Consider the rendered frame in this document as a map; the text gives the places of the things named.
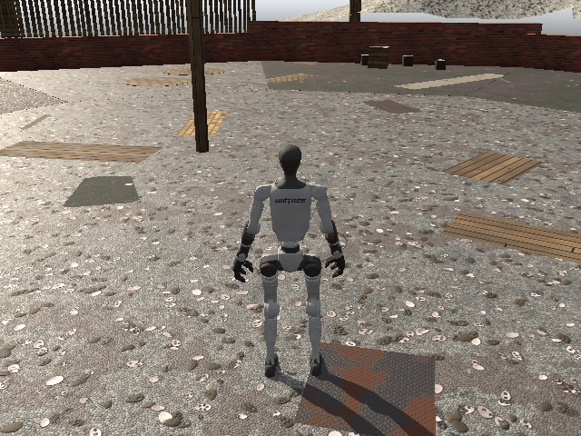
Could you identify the left robot upper arm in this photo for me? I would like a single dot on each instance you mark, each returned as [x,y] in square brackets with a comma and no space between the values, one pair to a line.
[261,193]

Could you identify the right robot hand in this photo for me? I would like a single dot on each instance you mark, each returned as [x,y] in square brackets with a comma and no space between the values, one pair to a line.
[340,262]

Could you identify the humanoid robot head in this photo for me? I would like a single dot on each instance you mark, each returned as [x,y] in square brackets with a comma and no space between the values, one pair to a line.
[290,156]

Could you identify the right robot upper arm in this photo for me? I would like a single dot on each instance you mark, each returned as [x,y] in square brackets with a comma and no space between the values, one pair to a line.
[318,192]

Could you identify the left robot forearm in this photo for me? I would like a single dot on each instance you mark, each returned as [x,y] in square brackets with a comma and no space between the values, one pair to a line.
[245,244]

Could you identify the humanoid robot torso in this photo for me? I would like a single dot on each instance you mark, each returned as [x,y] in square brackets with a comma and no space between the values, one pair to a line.
[290,220]

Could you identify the left robot hand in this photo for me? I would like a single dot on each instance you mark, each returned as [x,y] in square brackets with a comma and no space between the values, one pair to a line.
[238,270]

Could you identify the right robot forearm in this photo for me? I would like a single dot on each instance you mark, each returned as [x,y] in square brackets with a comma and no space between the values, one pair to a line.
[334,242]

